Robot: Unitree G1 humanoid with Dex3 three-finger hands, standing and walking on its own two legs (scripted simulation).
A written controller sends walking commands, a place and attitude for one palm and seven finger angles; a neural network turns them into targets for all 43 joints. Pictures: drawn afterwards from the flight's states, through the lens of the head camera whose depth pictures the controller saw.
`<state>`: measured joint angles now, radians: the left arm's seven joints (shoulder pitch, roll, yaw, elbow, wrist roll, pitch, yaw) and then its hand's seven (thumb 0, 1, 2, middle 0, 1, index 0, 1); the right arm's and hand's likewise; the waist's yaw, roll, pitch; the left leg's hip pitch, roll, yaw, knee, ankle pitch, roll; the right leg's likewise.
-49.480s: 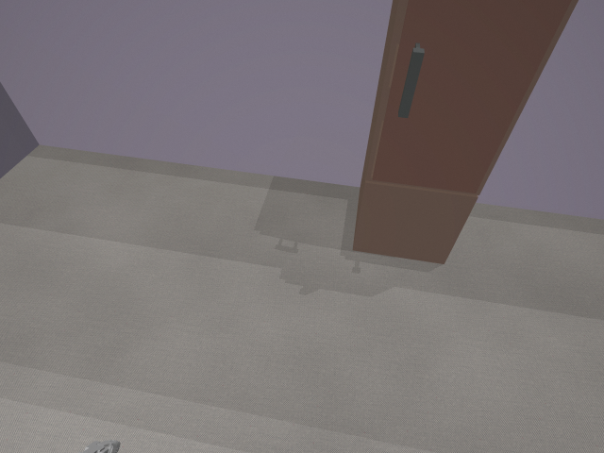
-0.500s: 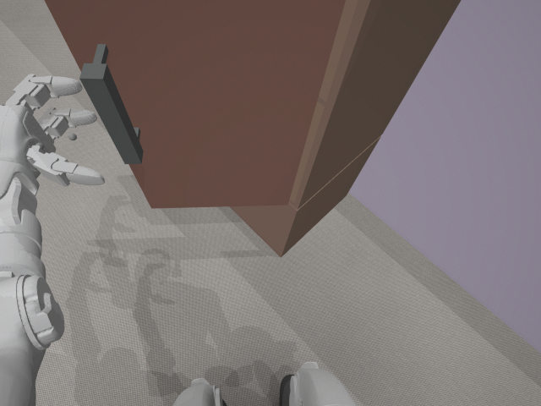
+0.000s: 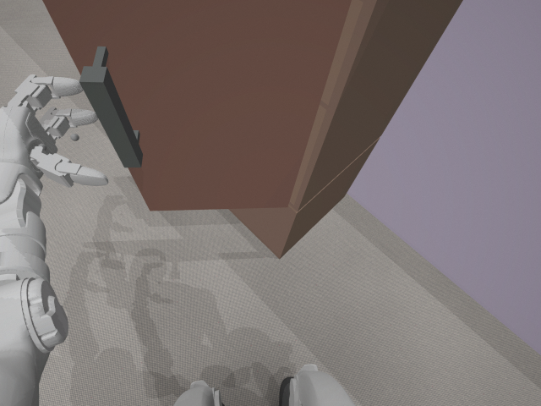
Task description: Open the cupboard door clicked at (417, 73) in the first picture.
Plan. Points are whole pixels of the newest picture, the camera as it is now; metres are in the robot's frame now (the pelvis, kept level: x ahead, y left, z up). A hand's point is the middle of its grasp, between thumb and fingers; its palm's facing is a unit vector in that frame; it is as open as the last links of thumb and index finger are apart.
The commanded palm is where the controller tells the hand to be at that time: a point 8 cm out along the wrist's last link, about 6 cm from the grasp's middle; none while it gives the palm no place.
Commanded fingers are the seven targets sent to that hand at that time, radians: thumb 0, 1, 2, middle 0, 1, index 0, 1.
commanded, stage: move the hooked fingers beside the handle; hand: left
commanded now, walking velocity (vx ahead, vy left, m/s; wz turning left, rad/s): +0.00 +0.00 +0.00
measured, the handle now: (119, 112) +0.52 +0.19 +0.07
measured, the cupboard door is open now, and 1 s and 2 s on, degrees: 49 49 47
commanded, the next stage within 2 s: slide the fingers in behind the handle in 0.46 s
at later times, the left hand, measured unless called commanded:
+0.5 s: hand (79, 134) +0.48 +0.24 +0.07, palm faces +0.00 -1.00 -0.01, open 13.9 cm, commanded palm +0.46 +0.29 +0.08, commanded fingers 0.00 -0.50 0.30 -0.30 -1.20 -0.30 -1.20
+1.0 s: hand (88, 140) +0.48 +0.23 +0.07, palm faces +0.05 -1.00 -0.01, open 14.6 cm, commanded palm +0.46 +0.24 +0.08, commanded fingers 0.00 -0.50 0.30 -0.30 -1.20 -0.30 -1.20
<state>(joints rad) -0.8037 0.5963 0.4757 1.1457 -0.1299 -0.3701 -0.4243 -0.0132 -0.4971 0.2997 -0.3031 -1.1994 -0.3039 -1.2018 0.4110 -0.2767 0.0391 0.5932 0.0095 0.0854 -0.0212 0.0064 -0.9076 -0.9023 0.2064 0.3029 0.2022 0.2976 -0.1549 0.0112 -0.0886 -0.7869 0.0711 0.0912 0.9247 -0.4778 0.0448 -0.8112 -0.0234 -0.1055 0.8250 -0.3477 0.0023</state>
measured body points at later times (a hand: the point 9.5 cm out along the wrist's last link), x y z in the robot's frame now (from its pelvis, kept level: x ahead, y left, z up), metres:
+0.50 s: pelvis +0.00 +0.00 +0.00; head +0.12 +0.02 +0.43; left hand +0.48 +0.29 +0.08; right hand +0.00 -0.27 -0.11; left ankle -0.03 +0.08 -0.69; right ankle +0.02 -0.13 -0.69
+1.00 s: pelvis +0.00 +0.00 +0.00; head +0.12 +0.02 +0.43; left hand +0.47 +0.28 +0.07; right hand +0.01 -0.27 -0.11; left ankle -0.03 +0.08 -0.69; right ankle +0.02 -0.13 -0.69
